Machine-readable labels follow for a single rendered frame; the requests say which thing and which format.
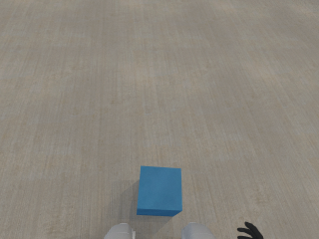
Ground carton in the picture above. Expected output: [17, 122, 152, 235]
[137, 165, 182, 217]

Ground robot right thigh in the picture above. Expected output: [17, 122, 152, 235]
[180, 223, 216, 239]

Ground robot left thigh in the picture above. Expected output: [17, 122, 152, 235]
[104, 224, 136, 239]

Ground right robot hand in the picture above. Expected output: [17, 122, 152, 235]
[237, 221, 264, 239]

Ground robot thigh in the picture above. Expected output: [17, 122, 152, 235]
[180, 223, 216, 239]
[104, 224, 136, 239]

